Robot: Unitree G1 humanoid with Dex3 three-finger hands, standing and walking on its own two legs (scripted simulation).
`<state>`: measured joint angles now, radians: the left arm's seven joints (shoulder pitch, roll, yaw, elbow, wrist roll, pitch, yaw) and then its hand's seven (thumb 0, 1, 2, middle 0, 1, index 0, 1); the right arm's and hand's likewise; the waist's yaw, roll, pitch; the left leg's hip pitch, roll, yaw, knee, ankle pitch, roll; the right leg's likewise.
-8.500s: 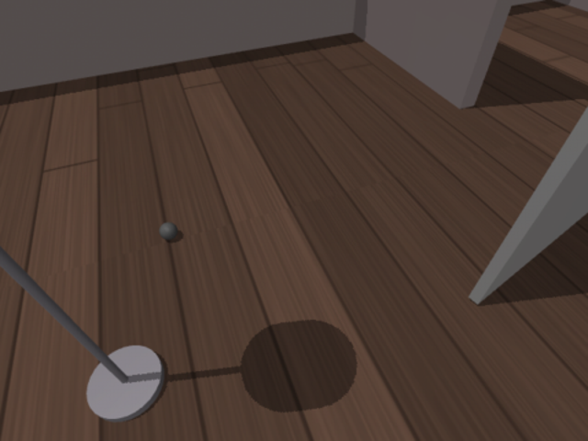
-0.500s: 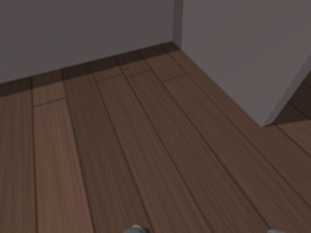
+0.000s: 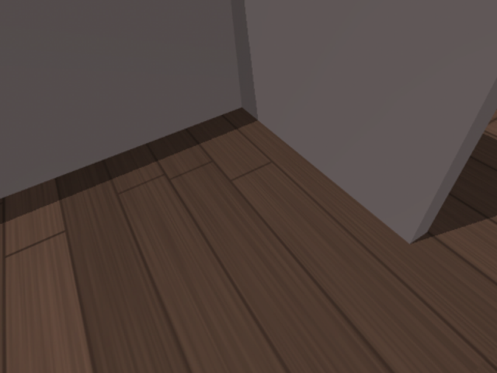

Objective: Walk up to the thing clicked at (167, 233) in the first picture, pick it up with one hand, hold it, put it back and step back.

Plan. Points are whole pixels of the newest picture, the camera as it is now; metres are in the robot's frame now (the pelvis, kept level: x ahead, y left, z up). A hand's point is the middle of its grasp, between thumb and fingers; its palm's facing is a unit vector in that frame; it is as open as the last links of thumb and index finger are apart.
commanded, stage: walk up
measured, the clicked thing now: out of the picture -0.52 +0.83 -0.71
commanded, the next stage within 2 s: none
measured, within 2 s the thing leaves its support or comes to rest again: neither
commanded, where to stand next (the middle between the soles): +0.81 +0.03 m, yaw +0 degrees
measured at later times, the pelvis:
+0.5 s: pelvis +0.22 +0.04 +0.00, yaw +1 degrees
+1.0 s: pelvis +0.42 +0.00 +0.01, yaw -1 degrees
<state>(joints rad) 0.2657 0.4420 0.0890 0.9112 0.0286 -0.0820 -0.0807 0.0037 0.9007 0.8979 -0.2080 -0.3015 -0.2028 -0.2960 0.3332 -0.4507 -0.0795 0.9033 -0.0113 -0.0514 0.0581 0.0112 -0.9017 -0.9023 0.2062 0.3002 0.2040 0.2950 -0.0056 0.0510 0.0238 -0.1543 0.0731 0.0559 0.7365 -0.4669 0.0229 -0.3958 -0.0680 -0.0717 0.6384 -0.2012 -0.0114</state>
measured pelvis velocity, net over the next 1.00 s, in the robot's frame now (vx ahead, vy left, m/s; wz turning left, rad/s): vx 0.42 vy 0.00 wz -0.02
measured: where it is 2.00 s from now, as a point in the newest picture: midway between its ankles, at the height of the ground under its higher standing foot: (261, 259)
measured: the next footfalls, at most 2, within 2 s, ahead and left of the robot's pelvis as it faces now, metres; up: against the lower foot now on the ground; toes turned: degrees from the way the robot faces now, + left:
left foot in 0.38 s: +0.34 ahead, +0.15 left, +0.00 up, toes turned +7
right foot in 0.86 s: +0.52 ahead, -0.12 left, +0.00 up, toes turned -6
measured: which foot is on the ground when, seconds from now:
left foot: up 0.00-0.36, down 0.38-0.88, up 0.90-1.00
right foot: down 0.00-0.40, up 0.42-0.84, down 0.86-1.00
